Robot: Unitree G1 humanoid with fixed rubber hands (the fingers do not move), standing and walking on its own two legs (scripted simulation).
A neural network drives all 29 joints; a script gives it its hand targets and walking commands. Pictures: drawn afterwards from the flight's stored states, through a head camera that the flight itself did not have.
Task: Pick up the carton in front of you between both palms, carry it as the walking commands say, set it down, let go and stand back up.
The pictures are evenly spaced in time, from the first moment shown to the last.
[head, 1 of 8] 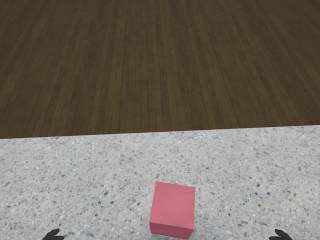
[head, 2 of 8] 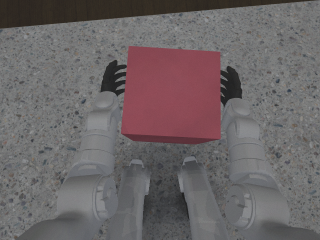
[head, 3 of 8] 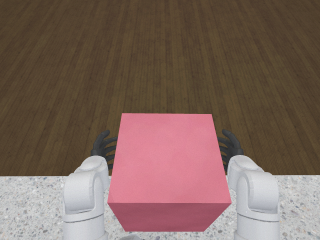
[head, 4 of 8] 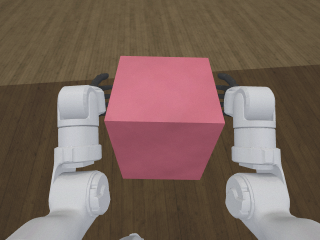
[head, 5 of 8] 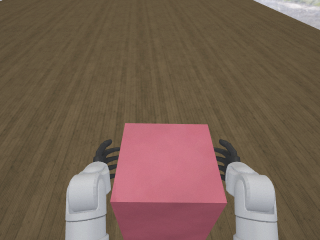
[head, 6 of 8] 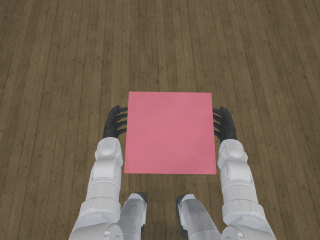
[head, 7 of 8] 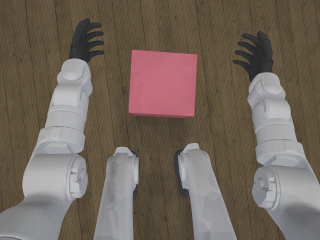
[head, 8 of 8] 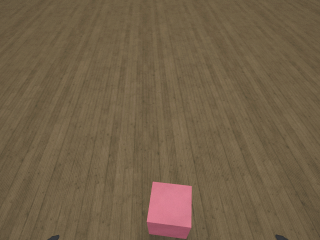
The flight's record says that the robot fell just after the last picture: no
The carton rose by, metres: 1.12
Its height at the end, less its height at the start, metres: +0.39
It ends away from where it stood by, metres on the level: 5.33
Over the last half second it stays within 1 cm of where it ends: yes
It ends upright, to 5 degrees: yes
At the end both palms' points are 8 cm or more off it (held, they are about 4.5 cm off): yes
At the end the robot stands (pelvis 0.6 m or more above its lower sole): yes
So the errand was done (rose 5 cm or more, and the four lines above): yes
